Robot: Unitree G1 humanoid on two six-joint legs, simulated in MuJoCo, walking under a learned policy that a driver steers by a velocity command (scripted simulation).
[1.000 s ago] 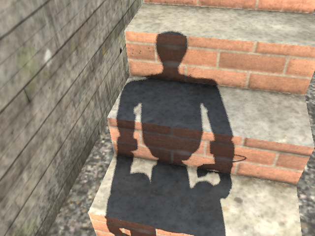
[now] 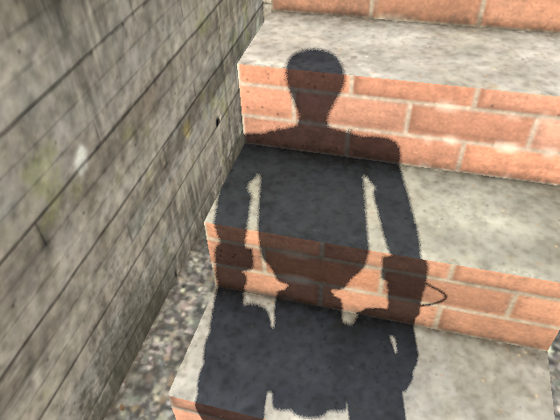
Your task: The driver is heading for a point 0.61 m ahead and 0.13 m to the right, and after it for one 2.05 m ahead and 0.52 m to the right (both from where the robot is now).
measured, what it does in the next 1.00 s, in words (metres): climbs: left foot, then right foot 0.19 m higher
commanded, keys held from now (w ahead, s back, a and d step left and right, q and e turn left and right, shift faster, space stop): w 1.00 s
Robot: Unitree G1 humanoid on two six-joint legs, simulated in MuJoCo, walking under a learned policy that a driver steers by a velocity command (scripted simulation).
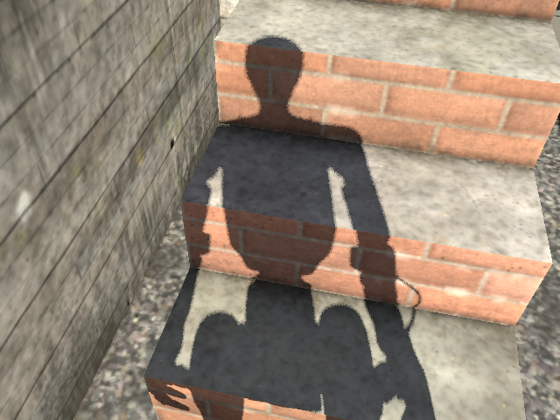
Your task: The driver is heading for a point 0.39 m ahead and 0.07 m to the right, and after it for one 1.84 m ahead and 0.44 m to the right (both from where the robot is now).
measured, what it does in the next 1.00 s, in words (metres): climbs: right foot 0.19 m higher, then left foot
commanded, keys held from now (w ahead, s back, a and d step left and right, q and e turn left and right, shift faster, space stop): w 0.46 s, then no key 0.54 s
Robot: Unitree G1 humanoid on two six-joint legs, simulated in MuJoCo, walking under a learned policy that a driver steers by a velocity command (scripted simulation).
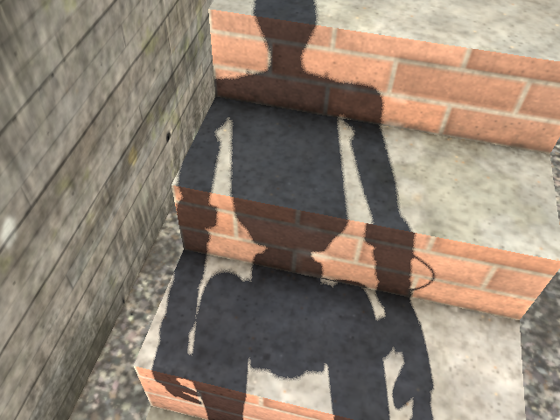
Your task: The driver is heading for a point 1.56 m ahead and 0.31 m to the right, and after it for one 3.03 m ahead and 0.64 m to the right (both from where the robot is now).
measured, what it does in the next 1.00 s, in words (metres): stands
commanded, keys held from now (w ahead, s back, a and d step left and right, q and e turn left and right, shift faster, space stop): no key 1.00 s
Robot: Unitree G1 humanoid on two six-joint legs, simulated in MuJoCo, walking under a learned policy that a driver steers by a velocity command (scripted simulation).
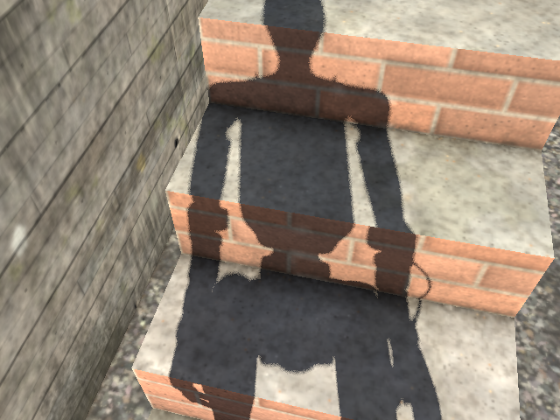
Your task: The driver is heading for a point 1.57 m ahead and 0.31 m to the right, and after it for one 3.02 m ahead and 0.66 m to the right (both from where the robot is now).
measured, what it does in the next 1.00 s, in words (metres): stands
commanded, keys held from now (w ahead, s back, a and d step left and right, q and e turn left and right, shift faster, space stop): no key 1.00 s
